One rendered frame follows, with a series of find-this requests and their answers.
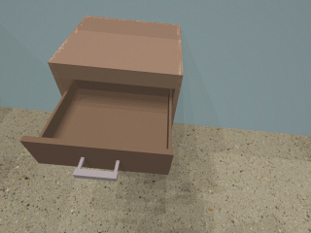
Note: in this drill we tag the cabinet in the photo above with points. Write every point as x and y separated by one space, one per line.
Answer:
124 51

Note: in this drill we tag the drawer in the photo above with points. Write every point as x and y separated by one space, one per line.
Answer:
106 122

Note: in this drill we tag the handle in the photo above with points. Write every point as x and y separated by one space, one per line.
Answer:
80 173

